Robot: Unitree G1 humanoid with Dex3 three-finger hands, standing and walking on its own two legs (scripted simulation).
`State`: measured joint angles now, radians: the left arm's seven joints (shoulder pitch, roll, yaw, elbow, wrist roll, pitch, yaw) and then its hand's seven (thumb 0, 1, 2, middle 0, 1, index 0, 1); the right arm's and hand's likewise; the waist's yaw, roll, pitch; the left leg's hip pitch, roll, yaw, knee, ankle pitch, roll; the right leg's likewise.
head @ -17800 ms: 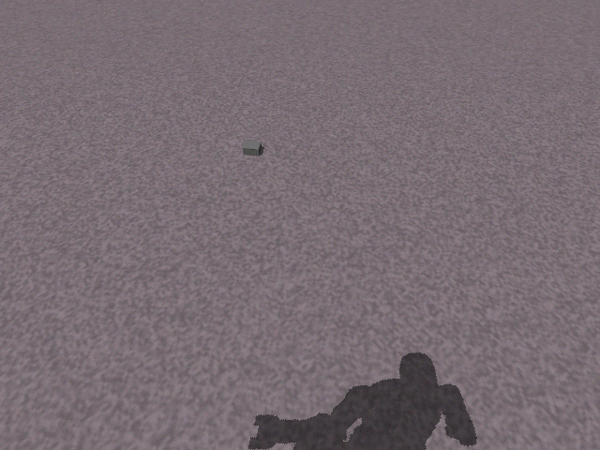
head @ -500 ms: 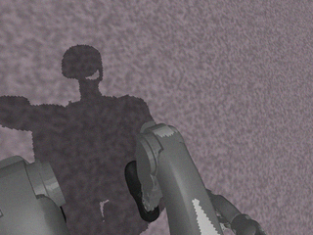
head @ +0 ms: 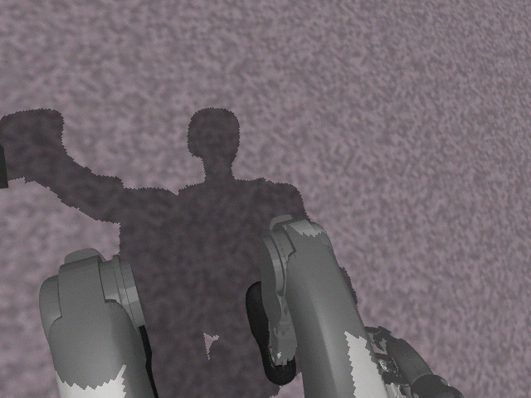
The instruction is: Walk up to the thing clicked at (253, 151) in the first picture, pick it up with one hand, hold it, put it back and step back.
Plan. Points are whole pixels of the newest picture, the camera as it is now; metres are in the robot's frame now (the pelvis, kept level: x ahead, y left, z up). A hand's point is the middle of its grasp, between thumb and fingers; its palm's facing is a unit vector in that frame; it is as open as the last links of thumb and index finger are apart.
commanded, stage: settle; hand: left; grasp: from above
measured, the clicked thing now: out of the picture +0.45 +0.36 -0.20
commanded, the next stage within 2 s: lift in 0.08 s
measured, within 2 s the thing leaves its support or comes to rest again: neither
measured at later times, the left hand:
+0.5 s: hand out of the picture +0.43 +0.35 -0.09, palm faces -0.48 -0.10 -0.87, open 9.2 cm
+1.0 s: hand out of the picture +0.35 +0.33 +0.08, palm faces -0.43 -0.13 -0.90, open 9.2 cm
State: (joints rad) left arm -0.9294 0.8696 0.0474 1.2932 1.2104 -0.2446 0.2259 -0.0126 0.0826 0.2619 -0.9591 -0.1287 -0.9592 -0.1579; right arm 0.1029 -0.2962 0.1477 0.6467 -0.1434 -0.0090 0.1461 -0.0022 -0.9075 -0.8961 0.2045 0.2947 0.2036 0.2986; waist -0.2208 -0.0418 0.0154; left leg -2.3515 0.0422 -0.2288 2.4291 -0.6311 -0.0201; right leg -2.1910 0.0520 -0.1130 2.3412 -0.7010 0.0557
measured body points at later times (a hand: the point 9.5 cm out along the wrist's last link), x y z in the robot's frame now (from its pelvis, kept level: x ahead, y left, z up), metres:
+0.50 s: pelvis -0.01 +0.00 +0.04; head +0.21 +0.08 +0.42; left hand +0.45 +0.35 -0.04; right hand +0.08 -0.27 -0.07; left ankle +0.08 +0.14 -0.29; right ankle +0.10 -0.13 -0.29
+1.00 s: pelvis -0.01 +0.00 +0.16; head +0.16 +0.06 +0.58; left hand +0.37 +0.34 +0.13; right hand +0.16 -0.25 +0.04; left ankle +0.08 +0.14 -0.29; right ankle +0.10 -0.13 -0.29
